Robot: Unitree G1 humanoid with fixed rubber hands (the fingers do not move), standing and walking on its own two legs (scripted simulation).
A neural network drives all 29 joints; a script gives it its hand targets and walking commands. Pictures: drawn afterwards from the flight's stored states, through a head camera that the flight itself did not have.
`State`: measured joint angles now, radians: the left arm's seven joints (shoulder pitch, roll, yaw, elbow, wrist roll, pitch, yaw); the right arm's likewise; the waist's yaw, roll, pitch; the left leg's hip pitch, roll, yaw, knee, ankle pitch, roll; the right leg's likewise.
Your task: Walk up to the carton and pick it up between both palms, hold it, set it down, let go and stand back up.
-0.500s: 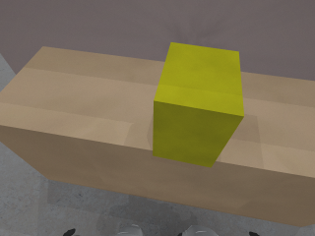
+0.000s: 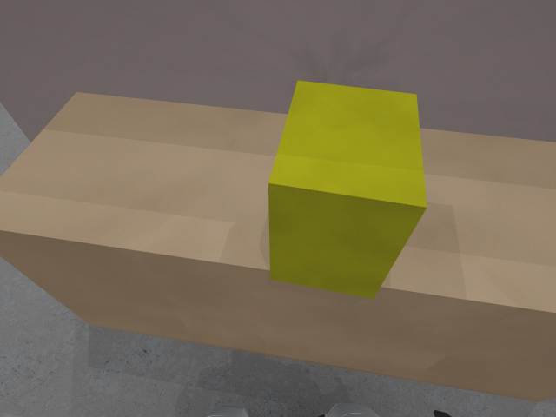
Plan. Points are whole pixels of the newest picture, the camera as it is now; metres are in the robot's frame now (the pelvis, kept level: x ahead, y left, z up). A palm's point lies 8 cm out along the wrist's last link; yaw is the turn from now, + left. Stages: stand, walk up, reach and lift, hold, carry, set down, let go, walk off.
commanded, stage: walk up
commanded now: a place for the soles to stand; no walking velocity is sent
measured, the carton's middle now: (337, 194) +0.45 -0.09 +0.01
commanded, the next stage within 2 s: reach and lift in 0.68 s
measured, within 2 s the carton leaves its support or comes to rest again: neither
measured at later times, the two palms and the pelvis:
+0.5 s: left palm out of the picture +0.09 +0.26 -0.12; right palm out of the picture +0.07 -0.25 -0.13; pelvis +0.01 +0.01 +0.00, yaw -5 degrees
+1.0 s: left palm (147, 359) +0.21 +0.22 -0.09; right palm (459, 414) +0.13 -0.24 -0.10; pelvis +0.00 +0.01 -0.01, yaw -5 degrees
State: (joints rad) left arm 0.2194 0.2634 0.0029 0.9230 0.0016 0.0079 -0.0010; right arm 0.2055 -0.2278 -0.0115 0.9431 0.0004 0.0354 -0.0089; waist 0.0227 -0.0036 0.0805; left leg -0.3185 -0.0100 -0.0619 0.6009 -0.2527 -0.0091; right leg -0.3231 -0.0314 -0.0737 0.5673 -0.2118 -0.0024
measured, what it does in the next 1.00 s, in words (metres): stands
